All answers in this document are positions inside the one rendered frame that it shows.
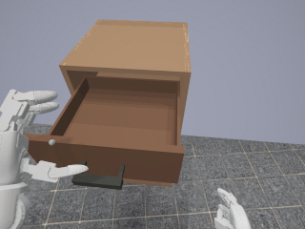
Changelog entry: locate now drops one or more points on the left robot hand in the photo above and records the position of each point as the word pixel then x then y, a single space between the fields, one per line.
pixel 19 111

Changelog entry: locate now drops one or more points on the handle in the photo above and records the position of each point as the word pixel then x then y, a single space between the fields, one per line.
pixel 99 181

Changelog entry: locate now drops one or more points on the cabinet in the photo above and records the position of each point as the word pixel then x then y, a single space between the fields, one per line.
pixel 157 50

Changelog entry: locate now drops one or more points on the drawer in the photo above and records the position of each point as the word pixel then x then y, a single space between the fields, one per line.
pixel 110 121

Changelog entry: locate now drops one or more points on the robot left forearm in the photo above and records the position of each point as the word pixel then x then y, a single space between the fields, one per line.
pixel 14 206

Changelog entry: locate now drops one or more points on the right robot hand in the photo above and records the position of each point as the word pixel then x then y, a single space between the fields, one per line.
pixel 235 215

